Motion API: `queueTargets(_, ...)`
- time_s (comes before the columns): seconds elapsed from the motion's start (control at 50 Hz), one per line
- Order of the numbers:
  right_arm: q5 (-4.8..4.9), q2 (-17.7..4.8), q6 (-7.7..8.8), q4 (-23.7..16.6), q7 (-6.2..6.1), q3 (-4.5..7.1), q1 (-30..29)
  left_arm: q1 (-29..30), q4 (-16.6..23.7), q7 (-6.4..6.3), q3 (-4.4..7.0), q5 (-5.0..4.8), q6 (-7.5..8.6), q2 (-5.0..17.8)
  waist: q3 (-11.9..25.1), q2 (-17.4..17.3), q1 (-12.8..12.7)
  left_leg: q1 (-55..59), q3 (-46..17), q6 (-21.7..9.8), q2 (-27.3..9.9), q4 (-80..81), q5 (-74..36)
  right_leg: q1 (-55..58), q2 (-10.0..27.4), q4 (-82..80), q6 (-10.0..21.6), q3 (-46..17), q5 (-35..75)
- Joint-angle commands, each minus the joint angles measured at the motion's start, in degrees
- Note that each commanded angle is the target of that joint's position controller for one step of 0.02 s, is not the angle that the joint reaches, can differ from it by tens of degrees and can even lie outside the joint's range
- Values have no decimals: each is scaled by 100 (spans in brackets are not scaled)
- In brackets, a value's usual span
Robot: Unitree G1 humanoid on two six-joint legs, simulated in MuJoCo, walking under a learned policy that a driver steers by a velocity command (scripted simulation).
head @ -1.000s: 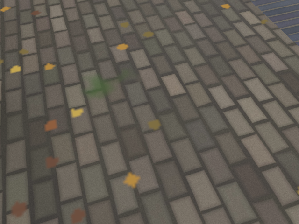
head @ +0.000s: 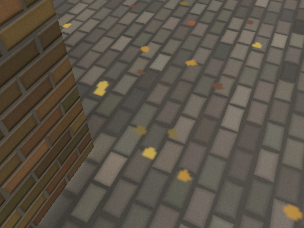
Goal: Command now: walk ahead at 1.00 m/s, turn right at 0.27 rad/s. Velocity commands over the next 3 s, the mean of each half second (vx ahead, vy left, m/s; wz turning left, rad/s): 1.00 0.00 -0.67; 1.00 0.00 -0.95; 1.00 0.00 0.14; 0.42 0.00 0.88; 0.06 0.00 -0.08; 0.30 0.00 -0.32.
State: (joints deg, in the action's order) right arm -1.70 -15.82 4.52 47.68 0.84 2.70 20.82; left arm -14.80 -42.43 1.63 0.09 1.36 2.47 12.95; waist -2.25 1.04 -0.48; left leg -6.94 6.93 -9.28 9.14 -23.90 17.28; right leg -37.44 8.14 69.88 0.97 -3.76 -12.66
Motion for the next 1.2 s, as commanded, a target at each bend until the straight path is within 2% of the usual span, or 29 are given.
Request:
queueTargets(0.02, 51, -540, 396, -245, 101, 167, -13, 353, 285, 67, 158, -53, -81, 513, -661, 3, 87, -523, -708, 186, -1596, 1932, -2227, -361, -36, -1134, 202, 60, 1005)
queueTargets(0.12, 162, -388, 515, -49, 19, 34, 294, 1031, 364, 239, 107, -99, 87, 314, -400, -316, 245, 294, 495, 788, -1376, 1948, -4902, 337, -658, -2959, 598, 1185, 2774)
queueTargets(0.18, 151, -777, 414, -121, -211, 57, 181, 514, 160, 300, 197, -43, 51, 652, 45, -886, -177, 997, 643, 1044, -1742, 750, -8192, 1178, -1198, -3063, 861, 1524, 2256)
queueTargets(0.22, 7, -1104, 202, -258, -387, 155, -291, -1084, -310, 215, 391, -30, -33, 1103, 738, -944, -1103, 979, 497, 1020, -1936, -1194, -8704, 2684, -1527, -3075, 1039, 1430, 1478)
queueTargets(0.24, -53, -1264, 97, -428, -422, 216, -881, -2502, -700, 142, 557, -26, -66, 1408, 1094, -726, -1891, 295, 435, 964, -1874, -3355, -8235, 3894, -1319, -3393, 1382, 914, 1224)
queueTargets(0.26, -18, -1059, 103, -590, -306, 198, -1479, -2746, -817, 52, 717, -226, -136, 1524, 900, 476, -2121, -1071, 462, 927, -683, -6061, -3066, 4700, -1053, -4043, 1607, 243, 1101)
queueTargets(0.28, -55, -12, 225, -991, -226, -118, -647, -1903, -670, 19, 725, -19, -126, 1950, 933, 1583, -547, -3709, -374, 1147, -320, -7880, 1370, 5827, -138, -3119, 2251, -1649, 2620)
queueTargets(0.3, 37, -223, 323, -1287, -181, -205, -397, -1641, -408, -37, 770, -37, -141, 1945, 2171, 964, -592, -4369, -1399, 1053, -482, -7963, 1164, 6401, 609, -4561, 2989, -3740, -140)
queueTargets(0.32, -54, -501, 428, -1284, -131, -223, -763, -1361, -317, -116, 675, -30, -149, 1413, 1157, -171, -461, -4443, -1473, 874, -841, -7013, 534, 5200, 596, -5601, 2564, -4043, -1491)
queueTargets(0.34, -119, -524, 413, -1332, -87, -207, -952, -1069, -366, -127, 598, -40, -139, 1171, 406, -690, -93, -4149, -1397, 869, -1128, -6211, 270, 3995, 416, -5843, 2210, -3609, -1707)
queueTargets(0.4, -323, -415, -3, -1346, -67, -310, -1006, -744, -280, -133, 518, -81, 107, 1140, -351, -772, 359, -3101, -1177, 1144, -1537, -4871, 345, 1670, -313, -6099, 1945, -2530, -950)
queueTargets(0.48, -93, -258, -48, -1835, 30, -430, -2206, -796, -197, -81, 608, -147, 236, 1291, -456, -157, -80, -2179, -765, 1293, -1559, -2376, -1427, 1005, -942, -6247, 1640, -1659, 434)
queueTargets(0.58, 17, -386, 29, -1966, 9, -383, -2631, -1088, -182, -72, 739, -177, 189, 1480, 11, 246, -523, -1789, -778, 1140, -1068, -739, -2136, 2637, -772, -5518, 1183, -1899, 2125)
queueTargets(0.62, 30, -729, 74, -1782, -71, -228, -1980, -897, -99, -117, 784, -125, 191, 1656, 464, 265, -177, -902, -866, 1046, -835, -453, -1472, 3045, -708, -4614, 951, -2024, 3171)
queueTargets(0.64, 49, -984, 112, -1509, -149, -146, -1183, -564, -66, -112, 832, -81, 198, 1921, 888, 167, 358, -98, -891, 940, -765, -418, -984, 3088, -853, -3585, 815, -1902, 3755)
queueTargets(0.66, 0, -1334, 160, -1228, -256, 29, 54, -272, 29, -80, 788, -39, 236, 1777, 1412, 93, 992, 1208, -1174, 806, -1193, -614, -545, 2397, -1043, -2189, 681, -1753, 3378)
queueTargets(0.68, -227, -1769, 158, -1096, -369, 208, 1149, -359, 176, -89, 572, -146, 316, 910, 2293, -918, 1212, 2818, -2697, 521, -2610, -420, 1639, 1110, -1482, -128, 645, -1122, 915)
queueTargets(0.7, -179, -1934, 98, -1136, -326, 276, 475, -877, 521, -50, 418, -269, 293, 638, 2814, -2711, 462, 3084, -5627, 134, -3625, 843, 3371, -194, -1704, 873, 537, -525, -1569)
queueTargets(0.74, -123, -893, 21, -1274, -261, 120, -493, -16, 331, -65, 482, 11, 136, 1226, 1137, -888, 511, 1575, -4176, 163, -3064, 820, 2957, -830, -941, 853, 533, -177, -546)
queueTargets(0.82, -75, -407, 132, -551, -225, 27, 49, 517, 623, 181, 361, 73, -64, 784, 313, -683, 309, 790, -2225, 426, -2537, 1033, 396, -945, -510, 354, 456, -102, -264)
queueTargets(0.96, -4, -549, 399, 128, -86, 8, -56, 1533, 1284, 457, 182, 30, -222, 685, -549, -432, -178, -548, 558, 935, -2059, 1774, -2465, 63, -600, -1461, 563, 834, 1357)
queueTargets(1.0, 53, -802, 432, 198, -110, 33, 208, 1595, 1256, 435, 170, 69, -218, 615, -517, -490, -182, -449, 909, 1009, -2076, 1207, -5844, 989, -1064, -1989, 833, 1354, 1098)
queueTargets(1.04, 85, -1203, 338, 273, -233, 79, 280, 1141, 1055, 375, 226, 161, -209, 858, -235, -817, -619, 156, 827, 1033, -2359, 335, -7853, 1488, -1374, -2369, 1075, 1266, 586)
queueTargets(1.08, 79, -1300, 123, 137, -268, 32, 46, -864, 211, 247, 401, 156, -186, 1131, 689, -822, -1444, -50, 578, 585, -2529, -1868, -7905, 3622, -1515, -3061, 1303, 775, 509)
queueTargets(1.1, 143, -1402, 47, 33, -212, 82, -172, -1553, -119, 127, 555, 83, -187, 1351, 1012, -273, -1765, -1026, 748, 554, -1916, -4103, -5714, 5001, -1382, -3925, 1355, 300, 409)
queueTargets(1.12, -48, -495, 61, -137, -122, -98, 533, -779, 18, -25, 546, 211, -152, 1771, 962, 1324, -584, -2846, 410, 533, -1252, -6669, 1463, 5620, 157, -3383, 1365, -1417, 1093)
queueTargets(1.14, 271, -661, 112, -457, -139, -70, 862, -894, 323, -116, 628, 213, -131, 2015, 2489, 1156, -691, -3713, -1232, 391, -788, -7464, 1335, 6549, 1276, -4267, 2129, -3701, 533)
queueTargets(1.16, 256, -978, 143, -482, -91, 1, 82, -914, 84, -198, 609, 147, -106, 1640, 1489, 213, -807, -4268, -1163, 380, -1123, -7033, 618, 5696, 1033, -5107, 1958, -3270, -624)
queueTargets(1.2, 128, -643, 60, -398, -3, -36, -211, -392, -194, -230, 468, 169, 90, 1120, 2, -594, -248, -3895, -1211, 408, -1553, -5945, 132, 3758, 652, -5712, 1494, -2131, -705)
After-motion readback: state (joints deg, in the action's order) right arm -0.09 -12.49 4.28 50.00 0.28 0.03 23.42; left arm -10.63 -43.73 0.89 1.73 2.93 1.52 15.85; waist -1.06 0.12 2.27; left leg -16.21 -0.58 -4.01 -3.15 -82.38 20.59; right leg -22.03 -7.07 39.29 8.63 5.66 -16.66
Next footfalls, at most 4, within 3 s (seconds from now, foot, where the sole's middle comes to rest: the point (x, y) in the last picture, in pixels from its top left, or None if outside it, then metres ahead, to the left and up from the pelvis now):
0.24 right None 0.43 -0.11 -0.77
0.66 left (173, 152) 0.87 -0.06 -0.77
1.10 right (247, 130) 1.02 -0.47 -0.77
1.54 left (271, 78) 1.44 -0.71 -0.77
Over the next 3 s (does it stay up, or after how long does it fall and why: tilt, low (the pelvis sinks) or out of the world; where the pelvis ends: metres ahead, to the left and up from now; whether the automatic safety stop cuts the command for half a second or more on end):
stays up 1.60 -0.91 0.02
